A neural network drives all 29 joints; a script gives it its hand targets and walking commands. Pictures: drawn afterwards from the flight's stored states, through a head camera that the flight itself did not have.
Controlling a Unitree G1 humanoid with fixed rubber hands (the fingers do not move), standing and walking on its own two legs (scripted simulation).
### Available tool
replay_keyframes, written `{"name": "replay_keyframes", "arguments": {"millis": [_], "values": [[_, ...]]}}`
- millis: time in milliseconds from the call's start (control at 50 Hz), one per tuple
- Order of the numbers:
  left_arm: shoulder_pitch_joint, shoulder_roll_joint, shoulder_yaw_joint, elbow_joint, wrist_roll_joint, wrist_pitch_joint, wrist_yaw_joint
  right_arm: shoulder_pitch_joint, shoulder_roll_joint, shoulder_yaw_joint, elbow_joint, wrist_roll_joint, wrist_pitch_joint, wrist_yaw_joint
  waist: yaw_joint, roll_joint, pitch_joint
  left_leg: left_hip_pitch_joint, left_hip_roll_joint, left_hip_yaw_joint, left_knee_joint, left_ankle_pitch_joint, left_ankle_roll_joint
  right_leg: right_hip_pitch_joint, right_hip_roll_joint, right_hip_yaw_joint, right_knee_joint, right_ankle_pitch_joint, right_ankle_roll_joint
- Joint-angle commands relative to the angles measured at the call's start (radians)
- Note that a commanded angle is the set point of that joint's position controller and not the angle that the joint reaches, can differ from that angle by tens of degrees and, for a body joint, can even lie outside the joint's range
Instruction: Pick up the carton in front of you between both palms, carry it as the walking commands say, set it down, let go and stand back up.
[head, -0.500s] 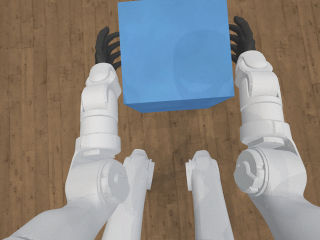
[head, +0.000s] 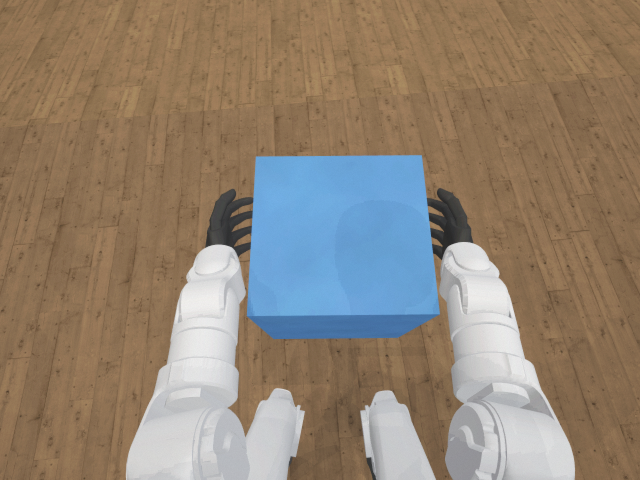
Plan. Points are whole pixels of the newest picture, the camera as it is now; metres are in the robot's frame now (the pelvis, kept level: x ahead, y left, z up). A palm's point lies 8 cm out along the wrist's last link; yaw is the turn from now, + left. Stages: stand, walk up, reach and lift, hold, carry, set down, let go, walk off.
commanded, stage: reach and lift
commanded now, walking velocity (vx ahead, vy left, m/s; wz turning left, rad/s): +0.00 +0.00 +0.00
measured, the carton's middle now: (337, 260) +0.42 +0.00 -0.11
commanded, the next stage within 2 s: hold in 1.66 s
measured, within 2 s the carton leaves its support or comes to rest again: neither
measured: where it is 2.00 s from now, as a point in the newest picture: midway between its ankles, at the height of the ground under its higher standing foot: outside the picture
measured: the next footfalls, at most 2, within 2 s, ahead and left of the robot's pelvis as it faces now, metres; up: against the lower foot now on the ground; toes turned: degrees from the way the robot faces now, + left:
none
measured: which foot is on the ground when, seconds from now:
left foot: down 0.00-1.00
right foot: down 0.00-1.00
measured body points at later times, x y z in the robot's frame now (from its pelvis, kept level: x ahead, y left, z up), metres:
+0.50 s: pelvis +0.05 +0.01 +0.12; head +0.07 +0.00 +0.57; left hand +0.37 +0.16 +0.11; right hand +0.37 -0.15 +0.10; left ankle +0.06 +0.14 -0.61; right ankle +0.07 -0.13 -0.61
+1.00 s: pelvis +0.04 +0.01 +0.13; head +0.02 +0.00 +0.58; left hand +0.35 +0.15 +0.15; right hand +0.35 -0.15 +0.15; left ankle +0.06 +0.14 -0.61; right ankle +0.07 -0.13 -0.61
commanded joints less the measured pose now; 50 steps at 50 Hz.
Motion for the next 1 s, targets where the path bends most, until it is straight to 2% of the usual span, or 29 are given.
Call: {"name": "replay_keyframes", "arguments": {"millis": [0,300,400,540,660,740,840,980], "values": [[-0.576,-1.053,-0.617,0.075,-0.147,0.002,-0.269,-0.526,1.101,0.542,0.014,0.161,-0.028,0.245,-0.007,-0.038,-0.690,0.426,-0.066,0.126,-0.211,0.197,0.024,0.562,0.062,-0.113,-0.213,0.233,-0.024],[-0.229,-1.038,-0.705,0.006,-0.133,0.027,-0.285,-0.204,1.099,0.632,-0.093,0.161,-0.002,0.245,-0.013,-0.026,-0.437,0.845,-0.033,0.068,-0.543,0.396,0.034,0.936,0.035,-0.061,-0.544,0.419,-0.029],[-0.132,-1.021,-0.748,-0.050,-0.148,0.069,-0.291,-0.109,1.094,0.671,-0.151,0.178,0.038,0.244,-0.014,-0.024,-0.344,1.002,-0.021,0.057,-0.657,0.468,0.034,1.067,0.025,-0.052,-0.657,0.483,-0.023],[-0.015,-1.027,-0.806,-0.142,-0.183,0.162,-0.300,-0.014,1.065,0.735,-0.278,0.215,0.132,0.245,-0.014,-0.009,-0.191,1.178,-0.008,0.049,-0.802,0.512,0.031,1.218,0.019,-0.053,-0.803,0.493,-0.018],[-0.004,-0.987,-0.746,-0.146,-0.160,0.235,-0.312,0.010,1.043,0.673,-0.287,0.193,0.208,0.251,-0.017,-0.008,0.001,1.192,0.000,0.054,-0.876,0.367,0.038,1.232,0.015,-0.062,-0.872,0.351,-0.031],[-0.078,-0.989,-0.695,-0.119,-0.138,0.242,-0.324,-0.067,1.045,0.627,-0.255,0.176,0.215,0.265,-0.010,-0.004,0.054,1.171,0.006,0.061,-0.881,0.257,0.046,1.218,0.011,-0.068,-0.874,0.246,-0.036],[-0.167,-1.017,-0.714,-0.139,-0.152,0.234,-0.334,-0.158,1.078,0.653,-0.276,0.191,0.207,0.273,-0.008,-0.006,-0.020,1.202,0.005,0.062,-0.861,0.268,0.046,1.239,0.011,-0.067,-0.859,0.247,-0.034],[-0.174,-0.997,-0.710,-0.135,-0.143,0.242,-0.337,-0.157,1.075,0.650,-0.273,0.181,0.217,0.265,-0.012,-0.020,-0.030,1.218,-0.001,0.071,-0.870,0.271,0.045,1.261,0.010,-0.066,-0.872,0.257,-0.027]]}}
